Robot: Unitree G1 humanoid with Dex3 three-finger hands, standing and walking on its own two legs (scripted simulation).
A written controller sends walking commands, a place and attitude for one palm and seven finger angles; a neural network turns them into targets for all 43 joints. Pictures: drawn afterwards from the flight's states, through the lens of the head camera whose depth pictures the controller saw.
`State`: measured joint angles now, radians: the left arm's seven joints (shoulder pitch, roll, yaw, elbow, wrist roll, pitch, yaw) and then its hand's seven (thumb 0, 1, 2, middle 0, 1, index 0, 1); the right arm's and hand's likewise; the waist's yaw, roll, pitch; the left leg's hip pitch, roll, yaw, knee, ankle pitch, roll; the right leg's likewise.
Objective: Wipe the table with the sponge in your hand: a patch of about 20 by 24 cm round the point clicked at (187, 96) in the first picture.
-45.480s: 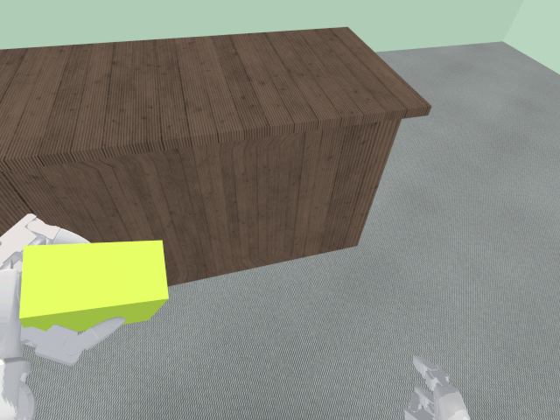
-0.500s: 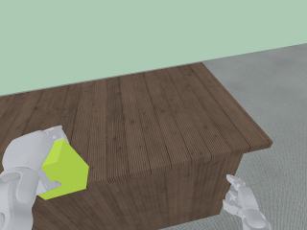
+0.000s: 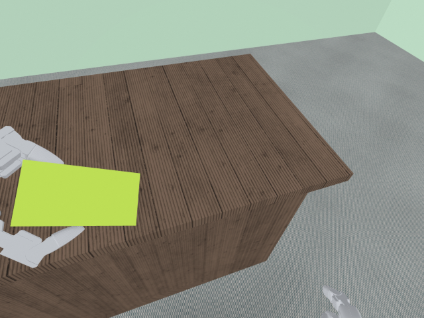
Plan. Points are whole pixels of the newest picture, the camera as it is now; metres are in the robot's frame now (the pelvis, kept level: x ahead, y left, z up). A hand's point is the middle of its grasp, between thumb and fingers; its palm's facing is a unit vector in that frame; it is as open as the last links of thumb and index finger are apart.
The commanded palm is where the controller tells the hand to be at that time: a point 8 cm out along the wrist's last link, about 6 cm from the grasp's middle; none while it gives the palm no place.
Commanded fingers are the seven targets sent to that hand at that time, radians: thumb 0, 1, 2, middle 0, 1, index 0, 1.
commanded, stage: step back with the hand held close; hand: left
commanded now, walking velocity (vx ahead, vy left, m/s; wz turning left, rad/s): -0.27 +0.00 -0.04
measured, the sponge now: (92, 199) +0.24 +0.18 +0.18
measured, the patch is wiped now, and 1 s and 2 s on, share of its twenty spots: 1.00 1.00 1.00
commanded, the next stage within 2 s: stop stepping back and stand still in 1.02 s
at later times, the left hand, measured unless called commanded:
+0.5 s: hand out of the picture +0.15 +0.24 +0.22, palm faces +0.43 -0.82 -0.38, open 10.5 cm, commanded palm +0.09 +0.29 +0.24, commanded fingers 0.00 0.10 1.30 -1.20 -1.60 -1.20 -1.60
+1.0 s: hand out of the picture +0.07 +0.21 +0.22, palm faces +0.30 -0.85 -0.42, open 10.5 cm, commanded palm +0.00 +0.28 +0.24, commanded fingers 0.00 0.10 1.30 -1.20 -1.60 -1.20 -1.60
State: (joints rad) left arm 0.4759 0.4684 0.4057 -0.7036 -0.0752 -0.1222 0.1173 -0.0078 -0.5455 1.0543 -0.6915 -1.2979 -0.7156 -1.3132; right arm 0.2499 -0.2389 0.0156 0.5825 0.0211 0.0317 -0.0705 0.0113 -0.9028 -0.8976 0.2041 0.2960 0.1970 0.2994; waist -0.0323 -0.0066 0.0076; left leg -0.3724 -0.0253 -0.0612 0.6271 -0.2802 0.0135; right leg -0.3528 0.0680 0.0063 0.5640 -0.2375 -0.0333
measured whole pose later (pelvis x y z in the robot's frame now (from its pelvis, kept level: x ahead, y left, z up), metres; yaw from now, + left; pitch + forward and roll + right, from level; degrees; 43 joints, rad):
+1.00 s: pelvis -0.16 +0.00 +0.00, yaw +0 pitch +3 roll +1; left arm 0.45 0.46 0.42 -0.73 -0.07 -0.20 0.13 -0.01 -0.56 1.07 -0.70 -1.31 -0.72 -1.32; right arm 0.18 -0.21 0.00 0.54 0.03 -0.04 -0.06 0.01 -0.90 -0.90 0.21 0.30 0.20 0.30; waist -0.06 -0.05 0.00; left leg -0.37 0.06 0.01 0.68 -0.31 -0.02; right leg -0.48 -0.01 0.02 0.62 -0.20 0.00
